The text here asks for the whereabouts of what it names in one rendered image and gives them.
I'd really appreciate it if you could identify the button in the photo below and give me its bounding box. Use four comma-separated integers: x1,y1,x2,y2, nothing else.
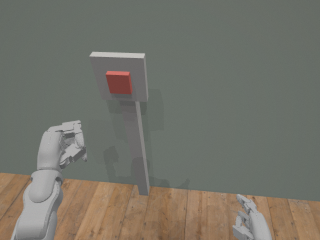
105,71,133,95

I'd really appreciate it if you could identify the panel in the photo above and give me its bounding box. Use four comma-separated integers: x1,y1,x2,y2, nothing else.
89,52,150,196

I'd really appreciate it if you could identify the robot left hand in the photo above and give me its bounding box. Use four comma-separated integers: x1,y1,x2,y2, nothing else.
37,120,88,173

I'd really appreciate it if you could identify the left robot forearm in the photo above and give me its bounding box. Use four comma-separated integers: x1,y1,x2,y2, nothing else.
10,169,64,240

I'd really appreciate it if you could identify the robot right hand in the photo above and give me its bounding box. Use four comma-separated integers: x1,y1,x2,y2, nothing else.
232,194,272,240

